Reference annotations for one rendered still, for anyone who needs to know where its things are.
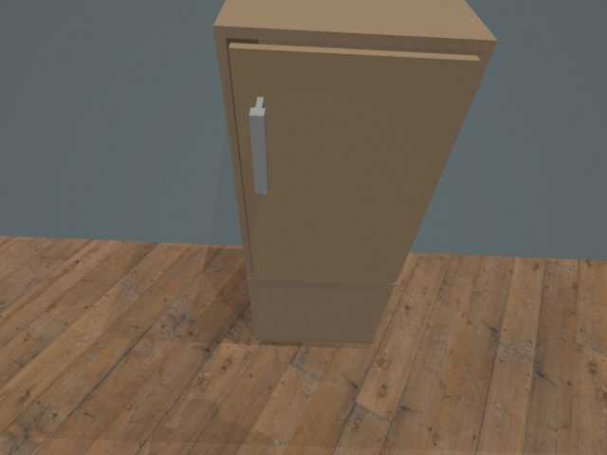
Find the handle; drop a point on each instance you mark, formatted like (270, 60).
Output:
(258, 134)

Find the cupboard door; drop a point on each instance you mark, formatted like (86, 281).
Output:
(354, 139)

